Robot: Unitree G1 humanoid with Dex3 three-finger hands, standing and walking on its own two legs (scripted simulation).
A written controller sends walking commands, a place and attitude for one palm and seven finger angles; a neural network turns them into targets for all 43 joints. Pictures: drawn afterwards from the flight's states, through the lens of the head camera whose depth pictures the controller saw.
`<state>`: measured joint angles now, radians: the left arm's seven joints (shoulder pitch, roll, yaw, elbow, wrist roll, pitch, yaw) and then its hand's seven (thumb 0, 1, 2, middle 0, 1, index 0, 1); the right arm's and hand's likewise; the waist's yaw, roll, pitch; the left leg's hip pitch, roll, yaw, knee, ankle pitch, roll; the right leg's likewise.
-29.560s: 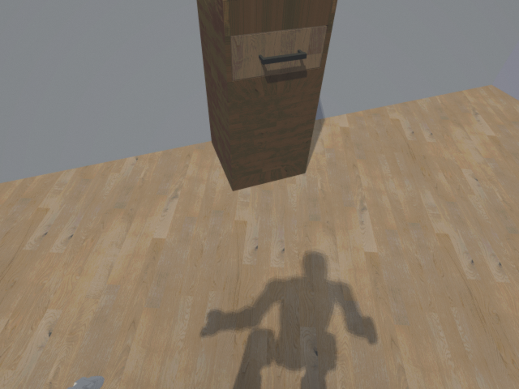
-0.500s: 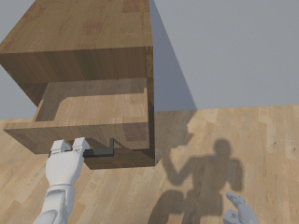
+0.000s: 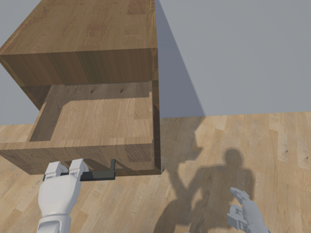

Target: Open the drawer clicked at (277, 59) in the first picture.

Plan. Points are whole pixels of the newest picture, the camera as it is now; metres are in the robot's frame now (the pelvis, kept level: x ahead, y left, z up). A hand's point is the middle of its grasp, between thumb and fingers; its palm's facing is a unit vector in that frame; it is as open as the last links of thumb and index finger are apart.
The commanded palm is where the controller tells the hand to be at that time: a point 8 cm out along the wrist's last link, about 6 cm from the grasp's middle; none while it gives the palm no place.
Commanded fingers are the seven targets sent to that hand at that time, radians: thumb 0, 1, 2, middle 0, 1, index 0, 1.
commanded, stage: pull the drawer open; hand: left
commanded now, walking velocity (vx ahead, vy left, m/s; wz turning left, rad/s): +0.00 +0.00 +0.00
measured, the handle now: (81, 170) +0.28 +0.23 -0.01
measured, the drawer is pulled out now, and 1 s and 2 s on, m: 0.22 0.30 0.30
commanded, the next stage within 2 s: open the thumb to release the handle in 0.88 s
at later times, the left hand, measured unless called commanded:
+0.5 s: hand (66, 218) +0.16 +0.23 -0.02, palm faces -0.02 -0.09 -1.00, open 6.1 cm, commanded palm +0.11 +0.25 +0.02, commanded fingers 0.00 0.90 0.90 -0.40 -1.35 -0.40 -1.35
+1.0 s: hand (62, 231) +0.13 +0.23 -0.02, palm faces -0.05 -0.09 -0.99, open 6.2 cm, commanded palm +0.11 +0.24 +0.02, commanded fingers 0.00 0.76 0.84 -0.39 -1.34 -0.39 -1.34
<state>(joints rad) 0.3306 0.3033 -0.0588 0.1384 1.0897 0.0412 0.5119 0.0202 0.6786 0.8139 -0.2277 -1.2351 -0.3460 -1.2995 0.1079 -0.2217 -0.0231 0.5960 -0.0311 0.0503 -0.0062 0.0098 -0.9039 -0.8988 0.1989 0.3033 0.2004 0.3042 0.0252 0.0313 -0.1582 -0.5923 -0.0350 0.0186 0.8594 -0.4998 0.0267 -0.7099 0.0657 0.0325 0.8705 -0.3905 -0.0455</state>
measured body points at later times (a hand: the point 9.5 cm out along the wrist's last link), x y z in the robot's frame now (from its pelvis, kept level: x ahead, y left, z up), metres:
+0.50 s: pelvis +0.00 +0.00 -0.01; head +0.04 -0.02 +0.44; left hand +0.16 +0.23 +0.03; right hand +0.21 -0.22 -0.11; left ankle -0.05 +0.10 -0.69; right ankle +0.02 -0.09 -0.69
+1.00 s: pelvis -0.01 +0.00 -0.02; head +0.04 -0.02 +0.43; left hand +0.13 +0.23 +0.03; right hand +0.21 -0.22 -0.12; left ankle -0.05 +0.10 -0.69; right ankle +0.02 -0.09 -0.69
